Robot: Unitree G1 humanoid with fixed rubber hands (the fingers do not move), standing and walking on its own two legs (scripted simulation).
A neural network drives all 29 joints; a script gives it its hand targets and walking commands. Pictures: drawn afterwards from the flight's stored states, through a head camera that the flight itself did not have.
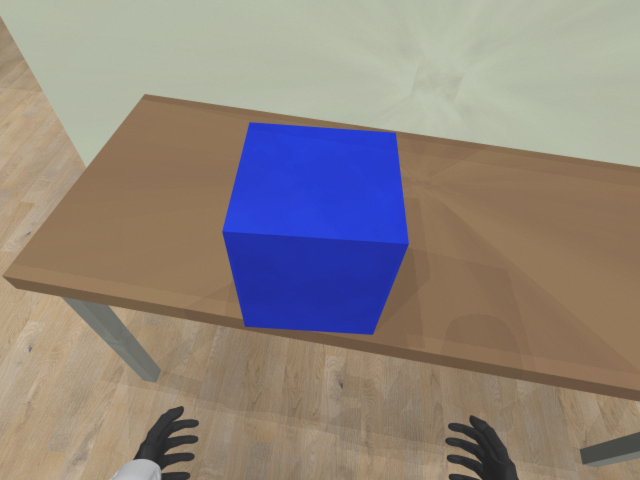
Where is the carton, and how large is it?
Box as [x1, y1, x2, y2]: [222, 122, 408, 334]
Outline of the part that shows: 249,122 222,230 245,326 372,334 408,244 395,133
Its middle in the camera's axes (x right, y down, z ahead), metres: -0.01 -0.01 +0.59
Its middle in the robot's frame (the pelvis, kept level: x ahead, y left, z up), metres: +0.45 +0.04 +0.00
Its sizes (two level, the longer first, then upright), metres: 0.210 0.200 0.250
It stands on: a table, 0.65 m high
